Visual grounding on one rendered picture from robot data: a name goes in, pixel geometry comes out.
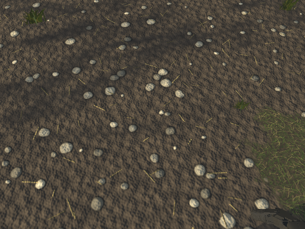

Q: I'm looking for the right robot hand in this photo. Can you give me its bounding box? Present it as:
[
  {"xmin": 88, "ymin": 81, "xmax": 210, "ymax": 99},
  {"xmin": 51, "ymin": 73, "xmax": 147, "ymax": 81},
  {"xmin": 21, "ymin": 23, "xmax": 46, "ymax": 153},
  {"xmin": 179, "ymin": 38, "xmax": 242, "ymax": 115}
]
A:
[{"xmin": 251, "ymin": 207, "xmax": 305, "ymax": 229}]

